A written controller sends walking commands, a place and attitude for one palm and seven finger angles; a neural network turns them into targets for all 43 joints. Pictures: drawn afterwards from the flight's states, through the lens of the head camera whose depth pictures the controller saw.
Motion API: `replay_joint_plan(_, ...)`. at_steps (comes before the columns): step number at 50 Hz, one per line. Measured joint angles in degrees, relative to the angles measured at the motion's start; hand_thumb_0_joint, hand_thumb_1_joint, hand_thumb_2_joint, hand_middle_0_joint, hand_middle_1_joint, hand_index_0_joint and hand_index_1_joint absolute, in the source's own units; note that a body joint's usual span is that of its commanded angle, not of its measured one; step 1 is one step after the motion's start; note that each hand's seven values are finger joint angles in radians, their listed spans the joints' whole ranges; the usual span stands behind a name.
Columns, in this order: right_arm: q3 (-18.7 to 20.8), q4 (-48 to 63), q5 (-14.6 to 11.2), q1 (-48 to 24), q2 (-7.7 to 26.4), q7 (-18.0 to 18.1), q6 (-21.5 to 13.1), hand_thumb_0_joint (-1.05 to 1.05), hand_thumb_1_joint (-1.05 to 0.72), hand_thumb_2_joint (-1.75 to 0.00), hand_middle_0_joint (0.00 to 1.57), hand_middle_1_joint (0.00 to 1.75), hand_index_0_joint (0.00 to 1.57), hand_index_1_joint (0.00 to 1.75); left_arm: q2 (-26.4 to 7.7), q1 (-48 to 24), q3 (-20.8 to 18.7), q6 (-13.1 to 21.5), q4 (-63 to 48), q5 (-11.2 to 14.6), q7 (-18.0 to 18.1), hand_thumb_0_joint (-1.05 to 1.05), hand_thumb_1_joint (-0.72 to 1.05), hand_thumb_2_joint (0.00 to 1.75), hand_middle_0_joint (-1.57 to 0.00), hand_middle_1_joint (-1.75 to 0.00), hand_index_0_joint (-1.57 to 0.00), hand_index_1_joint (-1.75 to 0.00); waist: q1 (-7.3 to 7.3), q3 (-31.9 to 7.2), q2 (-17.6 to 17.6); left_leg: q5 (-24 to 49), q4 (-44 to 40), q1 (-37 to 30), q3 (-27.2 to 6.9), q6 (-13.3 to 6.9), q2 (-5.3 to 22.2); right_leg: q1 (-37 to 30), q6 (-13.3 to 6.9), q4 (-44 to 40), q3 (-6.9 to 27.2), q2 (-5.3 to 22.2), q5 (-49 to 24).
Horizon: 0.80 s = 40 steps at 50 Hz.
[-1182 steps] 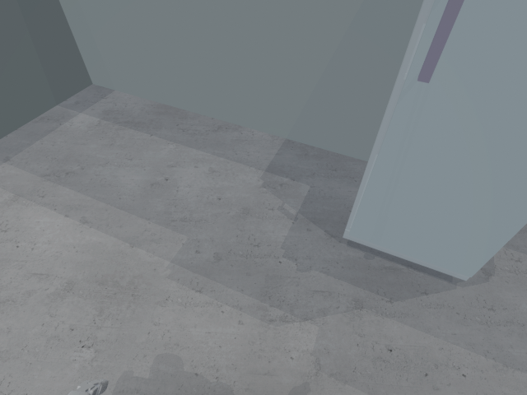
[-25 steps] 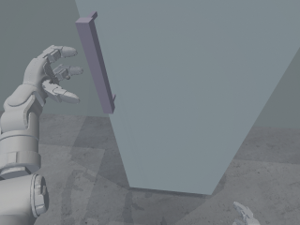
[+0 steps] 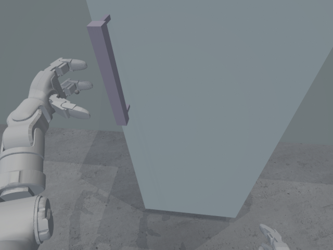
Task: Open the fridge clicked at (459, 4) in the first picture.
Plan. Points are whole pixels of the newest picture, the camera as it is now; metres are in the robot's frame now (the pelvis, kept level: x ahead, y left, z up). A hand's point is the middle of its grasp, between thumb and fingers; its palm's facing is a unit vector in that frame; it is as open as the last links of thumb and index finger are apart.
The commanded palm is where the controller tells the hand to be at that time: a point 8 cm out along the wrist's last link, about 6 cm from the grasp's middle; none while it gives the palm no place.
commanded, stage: move the hooked fingers beside the handle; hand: left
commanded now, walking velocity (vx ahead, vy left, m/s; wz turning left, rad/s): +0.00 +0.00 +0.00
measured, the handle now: (115, 76) +0.45 +0.15 +0.22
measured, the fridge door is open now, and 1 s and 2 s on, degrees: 0 0 0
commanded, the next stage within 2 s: none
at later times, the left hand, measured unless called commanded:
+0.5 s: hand (77, 83) +0.40 +0.21 +0.23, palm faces -0.01 -1.00 -0.05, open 14.0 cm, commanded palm +0.37 +0.26 +0.23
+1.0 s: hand (75, 89) +0.40 +0.23 +0.22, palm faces -0.02 -1.00 -0.04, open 14.0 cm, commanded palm +0.37 +0.27 +0.22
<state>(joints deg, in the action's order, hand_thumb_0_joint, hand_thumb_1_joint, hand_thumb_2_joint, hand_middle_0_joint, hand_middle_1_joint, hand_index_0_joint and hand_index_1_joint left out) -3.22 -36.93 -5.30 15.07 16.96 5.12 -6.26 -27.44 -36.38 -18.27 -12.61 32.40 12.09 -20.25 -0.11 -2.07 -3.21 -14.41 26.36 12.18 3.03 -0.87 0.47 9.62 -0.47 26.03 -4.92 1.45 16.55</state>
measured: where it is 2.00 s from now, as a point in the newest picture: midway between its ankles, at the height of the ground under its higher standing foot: outside the picture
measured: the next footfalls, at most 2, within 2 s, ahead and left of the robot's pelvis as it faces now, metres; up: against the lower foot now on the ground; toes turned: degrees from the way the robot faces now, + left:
none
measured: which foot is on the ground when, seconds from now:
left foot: down 0.00-1.00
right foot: down 0.00-1.00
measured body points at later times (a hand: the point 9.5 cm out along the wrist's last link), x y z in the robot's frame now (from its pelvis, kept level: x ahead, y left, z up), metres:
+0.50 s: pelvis +0.00 -0.01 +0.00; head -0.01 -0.03 +0.45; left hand +0.39 +0.27 +0.24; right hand +0.12 -0.27 -0.10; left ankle +0.00 +0.11 -0.74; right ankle -0.03 -0.11 -0.74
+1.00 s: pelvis +0.00 +0.00 +0.00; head -0.01 -0.03 +0.45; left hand +0.39 +0.28 +0.22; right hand +0.15 -0.25 -0.10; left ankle +0.00 +0.11 -0.74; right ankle -0.03 -0.11 -0.74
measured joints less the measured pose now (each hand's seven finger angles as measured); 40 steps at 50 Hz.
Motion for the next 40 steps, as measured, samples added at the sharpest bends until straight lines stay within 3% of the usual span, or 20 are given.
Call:
replay_joint_plan(6,-0.75,-0.90,0.30,-1.01,-0.52,0.45,-0.80,0.01,-0.91,-0.90,0.20,0.30,0.20,0.30,2.28,-1.92,0.78,2.22,-1.13,0.76,0.71,-0.01,-0.50,0.30,-0.30,-1.20,-0.30,-1.20,0.16,0.37,0.49,0.49,-0.35,-0.47,-0.46,0.20,0.01,-0.56,-0.22,-0.24,-0.45,-0.06,-0.25)
replay_joint_plan(13,-1.10,-0.65,0.06,-1.42,-0.92,0.14,-0.29,0.01,-0.91,-0.90,0.20,0.30,0.20,0.30,0.30,-5.74,0.18,0.83,6.43,-0.05,1.39,-0.01,-0.50,0.30,-0.31,-1.20,-0.30,-1.20,-0.76,-0.61,-0.06,0.81,-0.69,0.12,0.02,0.40,0.31,0.53,-0.42,0.01,0.06,-0.33,-0.45)
replay_joint_plan(18,-0.67,-0.12,0.07,0.07,-0.60,0.20,0.19,0.01,-0.91,-0.90,0.20,0.30,0.20,0.30,-0.64,-3.38,-1.24,2.06,7.10,-0.69,0.89,-0.01,-0.50,0.30,-0.30,-1.20,-0.30,-1.20,-1.19,-0.22,-0.10,0.82,-0.82,0.20,0.35,0.53,0.56,0.88,-0.58,0.14,0.41,-0.57,-0.42)
replay_joint_plan(24,-0.28,-0.92,0.13,2.14,0.05,0.46,-0.14,0.01,-0.91,-0.90,0.20,0.30,0.20,0.30,-0.30,-1.16,-2.36,5.09,2.12,0.00,-0.50,-0.01,-0.50,0.30,-0.30,-1.20,-0.30,-1.20,-0.73,0.14,0.48,0.40,-0.82,-1.01,0.16,0.73,0.80,-0.60,-0.76,-0.37,0.26,-0.85,-0.23)
replay_joint_plan(33,0.24,-0.74,-0.26,1.04,0.84,0.22,-0.10,0.01,-0.91,-0.90,0.20,0.30,0.20,0.30,-1.97,-2.47,-1.22,1.24,6.69,0.50,-1.64,-0.01,-0.50,0.30,-0.30,-1.20,-0.30,-1.20,-0.95,-0.58,-0.22,0.34,-0.21,0.60,0.06,0.54,0.58,0.96,-0.56,0.27,0.17,-0.60,-0.10)
replay_joint_plan(40,-0.18,-0.18,0.37,0.68,-0.04,0.29,-0.81,0.01,-0.91,-0.90,0.20,0.30,0.20,0.30,0.25,-0.82,-2.07,4.71,1.46,-0.09,-0.70,-0.01,-0.50,0.30,-0.30,-1.20,-0.30,-1.20,-0.79,0.17,0.63,0.13,-0.20,-0.06,-0.01,0.52,0.61,0.13,-0.56,-0.08,0.14,-0.66,-0.09)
